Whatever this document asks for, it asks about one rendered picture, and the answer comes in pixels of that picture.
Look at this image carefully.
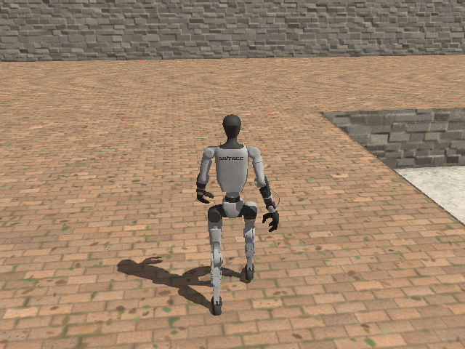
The right robot forearm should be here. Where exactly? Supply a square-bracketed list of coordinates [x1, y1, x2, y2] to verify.
[259, 176, 277, 213]

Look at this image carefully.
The right robot thigh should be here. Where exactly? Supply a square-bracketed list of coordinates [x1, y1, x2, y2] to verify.
[242, 201, 257, 240]

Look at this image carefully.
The right robot hand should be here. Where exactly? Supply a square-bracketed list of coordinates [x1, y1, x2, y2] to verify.
[262, 210, 279, 232]

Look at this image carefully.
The robot right upper arm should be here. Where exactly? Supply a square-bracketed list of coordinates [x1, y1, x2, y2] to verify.
[247, 146, 266, 188]

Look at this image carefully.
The robot left upper arm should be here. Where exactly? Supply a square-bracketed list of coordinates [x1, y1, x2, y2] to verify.
[198, 146, 217, 184]

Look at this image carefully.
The humanoid robot torso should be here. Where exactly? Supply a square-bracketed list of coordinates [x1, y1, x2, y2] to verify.
[215, 143, 249, 218]

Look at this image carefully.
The left robot forearm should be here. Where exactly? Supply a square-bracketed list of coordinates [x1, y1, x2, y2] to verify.
[196, 173, 206, 195]

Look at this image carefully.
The left robot hand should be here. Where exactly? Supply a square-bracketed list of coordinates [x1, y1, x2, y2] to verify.
[197, 191, 214, 204]

